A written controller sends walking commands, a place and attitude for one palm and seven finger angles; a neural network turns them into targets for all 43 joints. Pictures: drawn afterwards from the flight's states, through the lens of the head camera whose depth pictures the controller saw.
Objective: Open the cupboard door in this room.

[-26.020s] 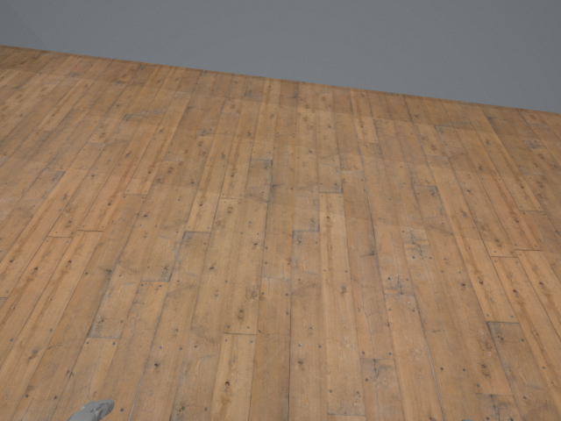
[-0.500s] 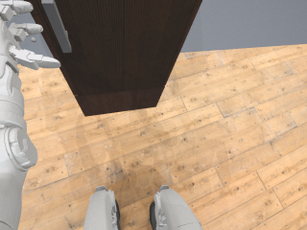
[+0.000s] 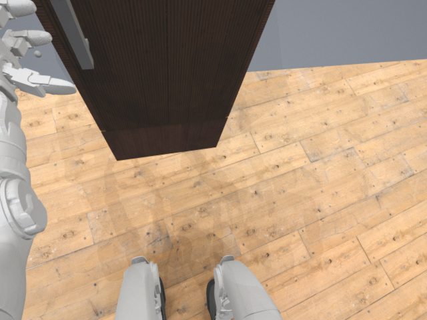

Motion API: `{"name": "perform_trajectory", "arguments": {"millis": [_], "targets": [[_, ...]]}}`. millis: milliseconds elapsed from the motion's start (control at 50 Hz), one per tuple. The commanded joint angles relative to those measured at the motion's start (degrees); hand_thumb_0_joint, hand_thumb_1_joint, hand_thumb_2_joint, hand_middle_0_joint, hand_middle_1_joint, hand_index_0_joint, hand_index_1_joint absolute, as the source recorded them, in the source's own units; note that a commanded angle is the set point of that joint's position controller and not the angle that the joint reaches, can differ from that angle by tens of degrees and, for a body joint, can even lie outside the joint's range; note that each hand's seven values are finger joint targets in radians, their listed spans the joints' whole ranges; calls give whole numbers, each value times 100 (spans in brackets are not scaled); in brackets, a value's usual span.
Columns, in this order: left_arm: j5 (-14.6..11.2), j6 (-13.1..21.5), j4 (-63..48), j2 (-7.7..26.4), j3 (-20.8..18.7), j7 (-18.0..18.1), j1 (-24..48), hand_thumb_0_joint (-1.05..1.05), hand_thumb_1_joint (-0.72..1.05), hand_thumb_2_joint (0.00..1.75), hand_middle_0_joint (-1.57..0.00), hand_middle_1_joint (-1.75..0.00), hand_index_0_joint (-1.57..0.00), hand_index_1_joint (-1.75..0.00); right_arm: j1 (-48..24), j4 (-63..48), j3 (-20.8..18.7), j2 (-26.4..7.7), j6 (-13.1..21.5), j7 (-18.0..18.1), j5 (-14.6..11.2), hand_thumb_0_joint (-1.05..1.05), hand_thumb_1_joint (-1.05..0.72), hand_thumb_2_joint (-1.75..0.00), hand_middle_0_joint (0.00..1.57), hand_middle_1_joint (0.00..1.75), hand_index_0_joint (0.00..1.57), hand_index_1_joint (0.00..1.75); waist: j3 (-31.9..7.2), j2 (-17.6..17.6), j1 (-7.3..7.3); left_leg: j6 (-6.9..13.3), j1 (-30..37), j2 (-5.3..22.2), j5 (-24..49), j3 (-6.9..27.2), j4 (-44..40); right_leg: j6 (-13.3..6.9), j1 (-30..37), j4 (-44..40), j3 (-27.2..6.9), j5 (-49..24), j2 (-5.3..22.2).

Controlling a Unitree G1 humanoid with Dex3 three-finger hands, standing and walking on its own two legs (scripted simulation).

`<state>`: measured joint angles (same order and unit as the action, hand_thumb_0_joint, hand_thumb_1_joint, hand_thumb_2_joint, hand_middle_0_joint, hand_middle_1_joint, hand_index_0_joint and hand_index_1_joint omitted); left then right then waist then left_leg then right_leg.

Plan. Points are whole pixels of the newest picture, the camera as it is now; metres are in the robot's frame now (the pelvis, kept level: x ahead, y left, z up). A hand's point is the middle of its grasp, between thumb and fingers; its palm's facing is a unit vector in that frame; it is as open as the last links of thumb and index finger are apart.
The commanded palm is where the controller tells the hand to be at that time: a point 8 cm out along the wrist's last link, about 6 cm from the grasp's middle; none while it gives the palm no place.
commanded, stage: slide the fingers in behind the handle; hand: left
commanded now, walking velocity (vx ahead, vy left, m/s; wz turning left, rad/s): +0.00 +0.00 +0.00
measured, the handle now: (74, 25) +0.60 +0.18 +0.08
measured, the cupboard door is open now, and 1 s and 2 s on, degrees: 0 0 0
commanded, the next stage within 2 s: close the thumb around the handle in 1.42 s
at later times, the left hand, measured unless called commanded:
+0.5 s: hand (52, 56) +0.55 +0.22 +0.06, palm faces +0.12 -0.99 +0.00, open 14.1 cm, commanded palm +0.54 +0.22 +0.06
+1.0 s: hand (87, 53) +0.56 +0.16 +0.07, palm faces +0.10 -0.99 -0.03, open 13.8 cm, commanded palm +0.53 +0.19 +0.06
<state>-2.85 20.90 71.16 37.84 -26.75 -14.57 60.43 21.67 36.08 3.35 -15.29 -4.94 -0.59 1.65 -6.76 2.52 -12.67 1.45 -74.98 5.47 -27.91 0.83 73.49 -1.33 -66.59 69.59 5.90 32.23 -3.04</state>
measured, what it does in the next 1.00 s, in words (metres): stands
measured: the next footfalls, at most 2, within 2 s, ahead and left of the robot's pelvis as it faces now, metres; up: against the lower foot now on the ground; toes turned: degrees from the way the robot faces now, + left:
none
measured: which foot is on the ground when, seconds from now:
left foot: down 0.00-1.00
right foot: down 0.00-1.00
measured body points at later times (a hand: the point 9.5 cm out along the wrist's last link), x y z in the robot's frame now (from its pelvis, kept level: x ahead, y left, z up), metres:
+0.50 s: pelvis +0.00 +0.00 +0.00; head +0.18 +0.04 +0.41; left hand +0.54 +0.27 +0.06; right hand -0.02 -0.25 -0.10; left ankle +0.05 +0.11 -0.62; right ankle +0.00 -0.11 -0.62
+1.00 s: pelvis +0.00 +0.00 +0.00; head +0.17 +0.03 +0.42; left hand +0.54 +0.22 +0.07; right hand -0.01 -0.26 -0.11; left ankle +0.05 +0.11 -0.62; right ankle +0.00 -0.11 -0.62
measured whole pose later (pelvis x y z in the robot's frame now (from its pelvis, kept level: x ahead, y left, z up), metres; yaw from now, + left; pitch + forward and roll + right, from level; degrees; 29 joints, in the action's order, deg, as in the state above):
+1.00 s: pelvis +0.00 +0.00 +0.00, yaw +1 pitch +29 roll -5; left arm 0.6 25.1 71.4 27.3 -20.2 -1.3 61.2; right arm 21.8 36.1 1.9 -14.4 -4.3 -3.5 3.8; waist -7.8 3.5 -13.2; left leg 1.7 -74.5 4.4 -28.0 0.5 73.5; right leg -1.1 -66.2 70.3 5.5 32.8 -2.1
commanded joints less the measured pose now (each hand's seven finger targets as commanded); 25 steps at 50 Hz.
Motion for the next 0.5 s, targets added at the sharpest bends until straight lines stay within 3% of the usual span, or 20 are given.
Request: {"name": "perform_trajectory", "arguments": {"millis": [0,60,80,100,120,180,200,240,280,340,380,460,480], "targets": [[-70,390,-1130,1248,29,65,2362,0,-50,30,-30,-120,-30,-120,1230,-104,-399,-1144,47,63,22,0,-90,-90,20,30,20,30,-3102,1072,-112,110,3322,-177,2225,418,-517,16,522,-920,-333,-1885,-150],[-22,419,-1226,1411,-80,167,2487,0,-50,30,-30,-120,-30,-120,1243,-127,-392,-1154,62,58,41,0,-90,-90,20,30,20,30,-3176,1179,-75,110,3278,-180,2191,427,-511,-3,548,-861,-341,-1855,-150],[-9,420,-1213,1172,112,193,2592,0,-50,30,-30,-120,-30,-120,1223,-122,-397,-1139,66,47,35,0,-90,-90,20,30,20,30,-3104,1133,-165,103,3327,-175,2148,449,-524,12,421,-886,-320,-1789,-148],[16,422,-1162,1243,51,239,2572,0,-50,30,-30,-120,-30,-120,1235,-109,-398,-1146,67,47,43,0,-90,-90,20,30,20,30,-3029,1152,-131,89,3335,-166,2125,462,-541,2,383,-886,-300,-1729,-147],[19,427,-1197,1086,196,264,2687,0,-50,30,-30,-120,-30,-120,1210,-107,-404,-1142,75,38,42,0,-90,-90,20,30,20,30,-2978,1197,-205,90,3358,-168,2037,472,-545,7,276,-907,-304,-1652,-146],[42,506,-1348,1263,47,361,2941,0,-50,30,-30,-120,-30,-120,1266,-85,-407,-1170,100,44,84,0,-90,-90,20,30,20,30,-3286,1225,-196,90,3461,-158,2162,527,-505,-3,297,-821,-295,-1702,-140],[65,515,-1312,1185,65,383,2838,0,-50,30,-30,-120,-30,-120,1258,-93,-421,-1153,108,26,86,0,-90,-90,20,30,20,30,-3355,1309,-151,80,3514,-177,2208,515,-494,-11,282,-821,-290,-1715,-141],[94,533,-1406,1046,206,417,3008,0,-50,30,-30,-120,-30,-120,1269,-56,-423,-1139,105,8,101,0,-90,-90,20,30,20,30,-3330,1263,-232,83,3530,-165,2181,522,-497,2,282,-830,-286,-1716,-143],[109,561,-1489,811,338,433,2946,0,-50,30,-30,-120,-30,-120,1298,-44,-450,-1124,100,-17,102,0,-90,-90,20,30,20,30,-3495,1447,-193,52,3853,-160,2401,588,-522,-28,157,-807,-256,-1789,-143],[62,498,-1411,528,494,473,2972,0,-50,30,-30,-120,-30,-120,1312,19,-478,-1117,92,-36,109,0,-90,-90,20,30,20,30,-3335,1281,-281,53,3849,-163,2255,606,-558,-14,93,-886,-232,-1700,-151],[81,531,-1459,598,456,509,3095,0,-50,30,-30,-120,-30,-120,1328,49,-473,-1132,96,-36,123,0,-90,-90,20,30,20,30,-3399,1330,-271,38,3902,-159,2277,648,-576,-33,56,-848,-215,-1686,-146],[78,572,-1415,221,688,591,3210,0,-50,30,-30,-120,-30,-120,1363,120,-495,-1093,122,-55,160,0,-90,-90,20,30,20,30,-3281,1326,-369,49,3958,-179,2215,657,-584,-39,-66,-887,-205,-1646,-138],[101,601,-1463,317,624,619,3160,0,-50,30,-30,-120,-30,-120,1369,120,-505,-1112,115,-60,168,0,-90,-90,20,30,20,30,-3365,1441,-296,12,4079,-166,2298,686,-615,-55,-74,-880,-191,-1654,-127]]}}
